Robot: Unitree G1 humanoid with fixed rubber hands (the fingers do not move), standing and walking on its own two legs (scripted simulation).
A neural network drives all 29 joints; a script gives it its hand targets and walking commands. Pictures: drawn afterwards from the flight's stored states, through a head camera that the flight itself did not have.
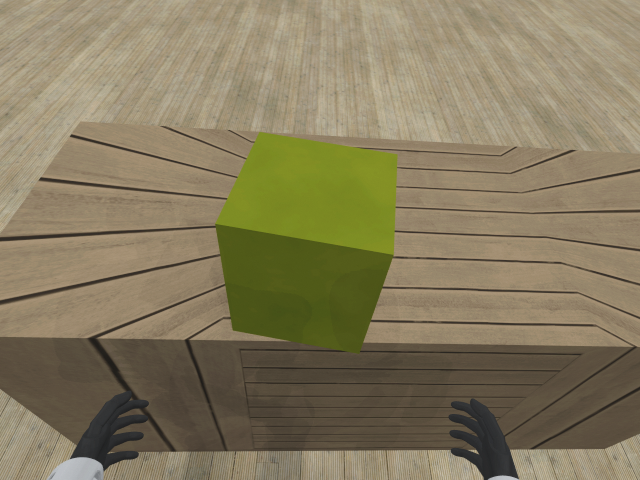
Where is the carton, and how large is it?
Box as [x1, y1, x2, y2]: [215, 132, 397, 353]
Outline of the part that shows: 259,132 215,223 233,330 358,353 393,255 397,154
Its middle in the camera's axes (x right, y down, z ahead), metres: -0.01 +0.01 +0.61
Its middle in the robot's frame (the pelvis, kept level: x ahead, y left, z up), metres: +0.45 +0.04 +0.01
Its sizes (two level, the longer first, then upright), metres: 0.210 0.200 0.250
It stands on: a pedestal, 0.67 m high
